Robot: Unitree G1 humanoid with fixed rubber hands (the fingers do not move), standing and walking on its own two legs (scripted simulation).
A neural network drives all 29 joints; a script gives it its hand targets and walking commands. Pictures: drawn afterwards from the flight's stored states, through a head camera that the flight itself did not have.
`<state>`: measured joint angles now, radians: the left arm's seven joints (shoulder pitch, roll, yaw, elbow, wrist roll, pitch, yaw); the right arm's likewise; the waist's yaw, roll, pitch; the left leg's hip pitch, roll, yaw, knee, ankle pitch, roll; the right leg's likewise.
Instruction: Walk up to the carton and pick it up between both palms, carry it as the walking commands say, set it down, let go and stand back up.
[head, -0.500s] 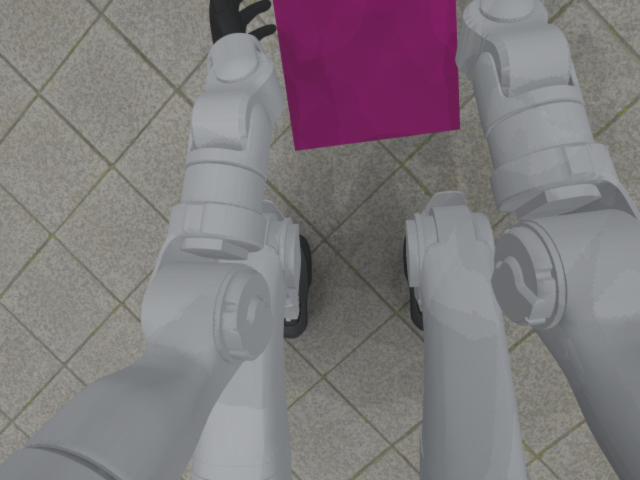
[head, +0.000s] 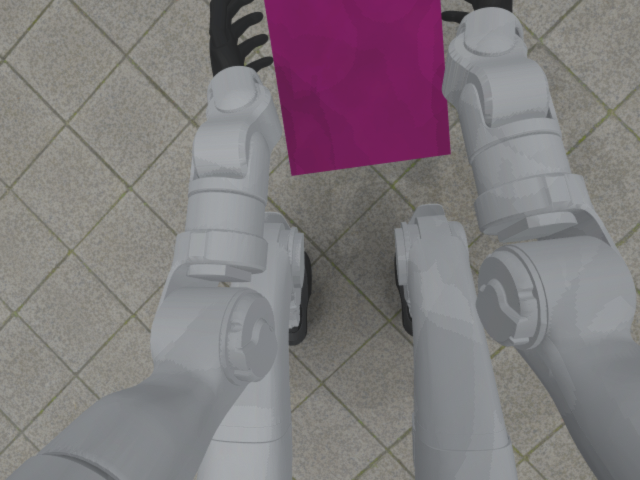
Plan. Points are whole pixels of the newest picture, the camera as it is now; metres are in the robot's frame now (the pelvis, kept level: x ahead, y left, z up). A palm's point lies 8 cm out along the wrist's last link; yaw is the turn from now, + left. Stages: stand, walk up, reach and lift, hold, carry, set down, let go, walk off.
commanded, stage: reach and lift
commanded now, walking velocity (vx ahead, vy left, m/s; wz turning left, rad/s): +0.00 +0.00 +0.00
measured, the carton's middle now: (356, 45) +0.55 -0.02 -0.17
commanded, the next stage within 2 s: none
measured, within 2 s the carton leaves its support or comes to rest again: neither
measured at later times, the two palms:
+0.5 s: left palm (191, 7) +0.50 +0.10 +0.05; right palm out of the picture +0.51 -0.14 +0.05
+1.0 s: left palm out of the picture +0.47 +0.10 +0.10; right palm out of the picture +0.49 -0.14 +0.12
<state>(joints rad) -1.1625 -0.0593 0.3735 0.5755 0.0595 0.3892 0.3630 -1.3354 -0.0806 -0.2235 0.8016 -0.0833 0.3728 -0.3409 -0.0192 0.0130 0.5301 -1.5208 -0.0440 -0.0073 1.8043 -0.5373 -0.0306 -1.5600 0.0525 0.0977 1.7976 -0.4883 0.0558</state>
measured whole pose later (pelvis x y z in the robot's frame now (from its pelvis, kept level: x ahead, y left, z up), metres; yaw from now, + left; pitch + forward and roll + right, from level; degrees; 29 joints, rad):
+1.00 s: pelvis +0.10 +0.00 +0.15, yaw -3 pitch +27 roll +2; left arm -0.57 -0.23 0.45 0.63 0.28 0.27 0.20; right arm -0.73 0.15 -0.34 0.85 -0.26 0.24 -0.26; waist -0.02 -0.02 -0.21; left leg -1.21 -0.04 -0.02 1.24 -0.51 -0.02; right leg -1.27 0.06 0.13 1.25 -0.45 0.04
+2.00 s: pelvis +0.12 +0.00 +0.25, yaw -6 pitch +6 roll +1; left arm -0.41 -0.20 0.38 0.63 0.30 0.43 0.13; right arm -0.52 0.18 -0.25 0.75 -0.27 0.43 -0.21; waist 0.01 0.01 -0.13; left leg -0.45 -0.01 -0.02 0.66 -0.32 -0.01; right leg -0.51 0.05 0.16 0.66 -0.26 0.03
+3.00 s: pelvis +0.11 +0.00 +0.26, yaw -6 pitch -4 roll +1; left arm -0.49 -0.23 0.38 0.63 0.30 0.70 0.18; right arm -0.55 0.18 -0.26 0.72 -0.28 0.67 -0.31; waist 0.01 0.03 -0.12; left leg -0.20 -0.01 -0.02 0.55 -0.28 -0.01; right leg -0.26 0.05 0.16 0.56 -0.22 0.02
